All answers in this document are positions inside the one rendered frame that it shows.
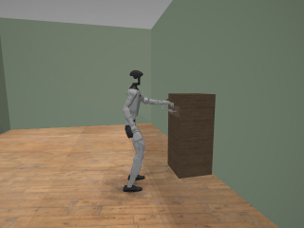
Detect right robot hand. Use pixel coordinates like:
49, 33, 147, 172
133, 131, 146, 150

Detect left robot upper arm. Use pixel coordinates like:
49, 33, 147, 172
140, 92, 149, 105

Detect right robot thigh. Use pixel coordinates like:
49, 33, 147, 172
125, 126, 143, 162

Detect cabinet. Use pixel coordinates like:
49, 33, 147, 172
167, 93, 216, 179

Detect left robot hand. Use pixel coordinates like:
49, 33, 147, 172
161, 101, 174, 111

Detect robot right forearm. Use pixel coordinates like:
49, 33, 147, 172
123, 108, 139, 133

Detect robot right shin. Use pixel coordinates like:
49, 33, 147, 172
127, 157, 143, 188

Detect robot left forearm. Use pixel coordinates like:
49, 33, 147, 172
148, 98, 163, 105

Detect drawer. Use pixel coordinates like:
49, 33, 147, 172
168, 104, 181, 117

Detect right robot upper arm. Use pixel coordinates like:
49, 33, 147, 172
123, 89, 138, 113

